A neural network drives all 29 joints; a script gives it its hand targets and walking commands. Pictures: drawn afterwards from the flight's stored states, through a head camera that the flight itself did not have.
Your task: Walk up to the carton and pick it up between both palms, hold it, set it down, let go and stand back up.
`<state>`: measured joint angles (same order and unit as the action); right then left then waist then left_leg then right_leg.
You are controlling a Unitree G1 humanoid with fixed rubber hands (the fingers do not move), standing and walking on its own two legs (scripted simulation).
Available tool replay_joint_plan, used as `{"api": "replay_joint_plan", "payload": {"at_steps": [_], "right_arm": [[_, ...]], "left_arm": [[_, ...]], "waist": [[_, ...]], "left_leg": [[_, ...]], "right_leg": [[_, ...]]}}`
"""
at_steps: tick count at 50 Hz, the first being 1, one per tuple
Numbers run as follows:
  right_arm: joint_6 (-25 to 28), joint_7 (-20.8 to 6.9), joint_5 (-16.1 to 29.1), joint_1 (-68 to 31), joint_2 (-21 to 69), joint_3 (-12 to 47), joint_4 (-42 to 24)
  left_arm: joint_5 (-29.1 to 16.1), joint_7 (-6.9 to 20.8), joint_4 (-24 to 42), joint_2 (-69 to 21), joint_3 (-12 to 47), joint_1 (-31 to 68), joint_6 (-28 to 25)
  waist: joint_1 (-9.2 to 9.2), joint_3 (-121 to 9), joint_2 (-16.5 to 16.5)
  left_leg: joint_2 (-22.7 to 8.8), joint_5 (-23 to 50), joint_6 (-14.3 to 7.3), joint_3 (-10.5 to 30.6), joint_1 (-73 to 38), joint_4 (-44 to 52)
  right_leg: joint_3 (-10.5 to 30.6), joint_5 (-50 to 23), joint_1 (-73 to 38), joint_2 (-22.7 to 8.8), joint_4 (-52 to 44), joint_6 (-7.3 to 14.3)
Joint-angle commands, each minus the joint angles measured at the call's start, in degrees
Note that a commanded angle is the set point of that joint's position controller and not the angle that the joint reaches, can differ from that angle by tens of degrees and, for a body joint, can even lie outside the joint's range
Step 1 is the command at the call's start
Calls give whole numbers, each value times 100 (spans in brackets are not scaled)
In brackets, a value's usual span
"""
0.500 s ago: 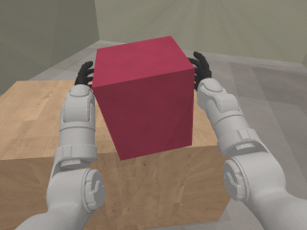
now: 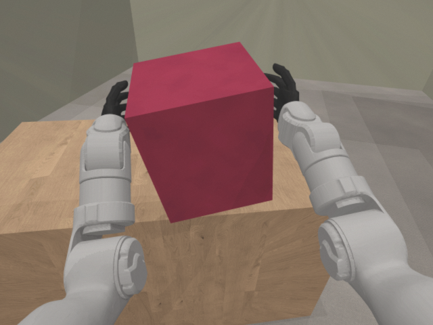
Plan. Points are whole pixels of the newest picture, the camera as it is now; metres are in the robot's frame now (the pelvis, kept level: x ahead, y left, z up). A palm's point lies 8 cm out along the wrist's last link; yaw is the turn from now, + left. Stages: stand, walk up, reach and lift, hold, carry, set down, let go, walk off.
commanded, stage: reach and lift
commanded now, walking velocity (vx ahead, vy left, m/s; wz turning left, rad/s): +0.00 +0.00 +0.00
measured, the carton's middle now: (204, 133) +0.41 +0.00 +0.22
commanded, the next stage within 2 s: hold in 0.06 s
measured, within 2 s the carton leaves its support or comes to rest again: neither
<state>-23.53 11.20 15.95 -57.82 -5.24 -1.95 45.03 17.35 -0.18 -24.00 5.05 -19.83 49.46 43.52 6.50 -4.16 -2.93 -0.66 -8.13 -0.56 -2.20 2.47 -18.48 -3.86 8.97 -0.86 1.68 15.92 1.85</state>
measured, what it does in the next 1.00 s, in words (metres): stands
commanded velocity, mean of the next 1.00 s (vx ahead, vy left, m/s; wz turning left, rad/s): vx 0.00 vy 0.00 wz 0.00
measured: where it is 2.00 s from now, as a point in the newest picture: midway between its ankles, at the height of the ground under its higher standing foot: outside the picture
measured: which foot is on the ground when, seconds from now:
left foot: down 0.00-1.00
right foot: down 0.00-1.00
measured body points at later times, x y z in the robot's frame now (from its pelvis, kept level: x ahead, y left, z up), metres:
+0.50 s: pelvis +0.01 +0.00 +0.00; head -0.09 +0.03 +0.44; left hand +0.39 +0.16 +0.27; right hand +0.38 -0.14 +0.31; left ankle +0.03 +0.11 -0.75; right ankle +0.01 -0.09 -0.75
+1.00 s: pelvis +0.01 -0.01 +0.00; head -0.09 +0.01 +0.44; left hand +0.39 +0.16 +0.30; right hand +0.38 -0.14 +0.33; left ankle +0.03 +0.11 -0.75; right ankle +0.01 -0.09 -0.75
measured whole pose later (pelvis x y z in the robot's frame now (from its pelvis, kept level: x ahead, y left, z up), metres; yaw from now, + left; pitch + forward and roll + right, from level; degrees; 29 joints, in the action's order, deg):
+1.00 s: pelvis +0.01 -0.01 +0.00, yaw +0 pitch -6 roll -1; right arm -32.6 14.2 22.2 -64.5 -8.4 1.9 45.4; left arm 15.3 0.7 -22.3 6.9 -20.1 52.6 51.0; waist 5.4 -8.1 -1.3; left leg -1.5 -9.1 0.1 -2.1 4.3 -19.6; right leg -3.7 9.2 0.5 2.5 15.8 2.4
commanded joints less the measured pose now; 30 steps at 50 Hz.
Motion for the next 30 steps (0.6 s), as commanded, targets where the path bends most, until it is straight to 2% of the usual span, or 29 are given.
{"api": "replay_joint_plan", "payload": {"at_steps": [1, 4, 6, 8, 9, 10, 12, 13, 16, 17, 20, 21, 22, 25, 26, 30], "right_arm": [[-44, -400, 549, -3788, 3294, 1396, -1108], [-70, -375, 595, -3902, 3303, 1309, -1110], [-104, -360, 578, -3955, 3274, 1251, -1046], [-194, -381, 517, -3913, 3221, 1153, -776], [-214, -382, 498, -3894, 3203, 1094, -746], [-216, -391, 504, -3926, 3234, 1078, -753], [-215, -374, 680, -3979, 3292, 1250, -1022], [-242, -343, 789, -4087, 3296, 1360, -1199], [-346, -237, 1009, -3745, 3282, 1576, -1388], [-415, -215, 1089, -3737, 3207, 1652, -1477], [-540, -197, 1106, -3786, 3093, 1746, -1657], [-603, -203, 1068, -3671, 3060, 1618, -1434], [-636, -223, 1024, -3685, 3012, 1628, -1379], [-681, -291, 1025, -3906, 3092, 1497, -1331], [-663, -316, 1065, -4026, 3131, 1524, -1444], [-670, -383, 1121, -4348, 3294, 1502, -1497]], "left_arm": [[-921, 902, 733, -3144, 1972, 4433, -330], [-1021, 883, 885, -3240, 2160, 4676, -326], [-1059, 873, 673, -3244, 2128, 4625, -308], [-965, 892, 412, -3147, 1905, 4641, -281], [-996, 899, 463, -3176, 1950, 4686, -274], [-999, 885, 599, -3120, 1943, 4745, -284], [-1154, 843, 954, -3225, 2179, 4828, -279], [-1182, 826, 956, -3237, 2160, 4735, -243], [-1324, 842, 1330, -3301, 2346, 4608, -194], [-1281, 849, 1338, -3204, 2320, 4438, -127], [-1211, 875, 1369, -3201, 2287, 4339, 8], [-1119, 886, 1279, -3120, 2155, 4322, 52], [-1046, 906, 1180, -3046, 2063, 4227, 110], [-1117, 934, 1344, -3099, 2124, 4662, 128], [-1201, 922, 1385, -3155, 2182, 4762, 132], [-1366, 787, 1452, -3384, 2420, 5203, 76]], "waist": [[-31, -1533, 366], [80, -1675, 644], [27, -1643, 621], [-8, -1360, 525], [39, -1414, 537], [6, -1475, 547], [54, -1880, 648], [-12, -1947, 623], [152, -2307, 701], [77, -2193, 679], [107, -1964, 539], [44, -1670, 563], [10, -1484, 452], [17, -1472, 490], [2, -1640, 599], [-32, -1968, 751]], "left_leg": [[180, 505, 23, 188, -520, 232], [160, 686, 113, 193, -575, 158], [155, 516, 113, 219, -555, 157], [138, 55, 66, 224, -361, 288], [147, 25, 47, 222, -343, 288], [155, 73, 40, 199, -337, 290], [146, 688, 117, 213, -496, 132], [147, 986, 129, 223, -565, 43], [205, 1561, 265, 282, -818, -117], [192, 1609, 257, 293, -831, -109], [187, 1224, 244, 279, -716, -12], [163, 1095, 227, 244, -619, 45], [170, 900, 207, 227, -552, 104], [113, 599, 188, 248, -443, 222], [127, 533, 190, 219, -444, 189], [93, 663, 216, 285, -423, 90]], "right_leg": [[241, -835, 122, 57, -259, -443], [252, -890, 204, 75, -220, -424], [251, -765, 284, 50, -233, -419], [262, -327, 380, 24, -313, -402], [321, -322, 388, -33, -326, -389], [328, -398, 346, -26, -287, -384], [266, -1001, 173, 76, -159, -409], [313, -1316, 94, 80, -163, -431], [278, -1902, -182, 158, -96, -459], [311, -1958, -159, 135, -121, -458], [299, -1570, -42, 118, -160, -494], [292, -1406, 26, 127, -223, -483], [275, -1193, 95, 118, -257, -479], [251, -798, 237, 128, -233, -422], [292, -670, 218, 137, -229, -405], [304, -728, 317, 183, -136, -376]]}}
